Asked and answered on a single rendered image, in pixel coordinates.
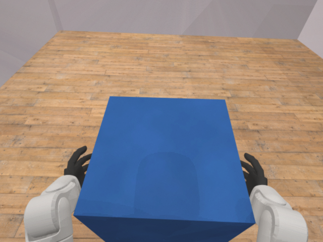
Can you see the right robot hand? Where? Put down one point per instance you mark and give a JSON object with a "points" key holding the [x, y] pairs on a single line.
{"points": [[255, 176]]}

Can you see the left robot forearm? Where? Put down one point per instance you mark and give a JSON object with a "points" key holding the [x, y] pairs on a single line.
{"points": [[47, 218]]}

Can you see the carton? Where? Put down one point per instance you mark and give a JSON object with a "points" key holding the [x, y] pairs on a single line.
{"points": [[165, 170]]}

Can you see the left robot hand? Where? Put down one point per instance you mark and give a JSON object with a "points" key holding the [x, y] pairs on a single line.
{"points": [[75, 167]]}

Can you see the right robot forearm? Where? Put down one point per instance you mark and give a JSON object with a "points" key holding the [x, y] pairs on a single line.
{"points": [[276, 220]]}

